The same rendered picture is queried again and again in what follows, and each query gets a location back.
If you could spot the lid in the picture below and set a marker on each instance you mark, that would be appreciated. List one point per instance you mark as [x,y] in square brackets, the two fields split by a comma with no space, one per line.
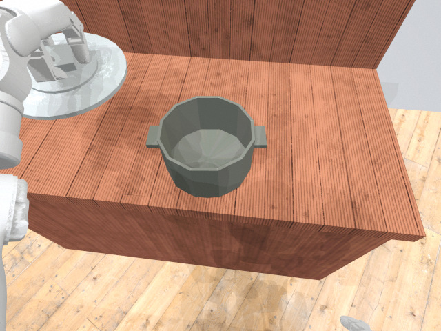
[85,89]

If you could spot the right robot hand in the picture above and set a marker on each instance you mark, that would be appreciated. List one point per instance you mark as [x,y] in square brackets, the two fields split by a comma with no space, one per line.
[353,324]

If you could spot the knob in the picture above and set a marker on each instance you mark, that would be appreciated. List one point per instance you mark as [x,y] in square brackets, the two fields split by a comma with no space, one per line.
[63,55]

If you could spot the left robot forearm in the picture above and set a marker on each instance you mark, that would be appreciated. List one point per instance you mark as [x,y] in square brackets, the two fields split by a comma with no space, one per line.
[19,37]

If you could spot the pot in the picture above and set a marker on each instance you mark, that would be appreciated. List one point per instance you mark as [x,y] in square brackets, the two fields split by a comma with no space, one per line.
[207,143]

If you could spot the table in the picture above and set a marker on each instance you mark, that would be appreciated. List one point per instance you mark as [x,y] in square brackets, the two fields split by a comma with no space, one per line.
[330,187]

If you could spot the left robot upper arm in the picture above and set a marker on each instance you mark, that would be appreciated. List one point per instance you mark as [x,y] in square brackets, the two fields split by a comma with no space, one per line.
[14,207]

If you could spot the left robot hand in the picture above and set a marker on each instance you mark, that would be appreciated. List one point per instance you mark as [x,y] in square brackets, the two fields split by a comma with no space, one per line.
[50,17]

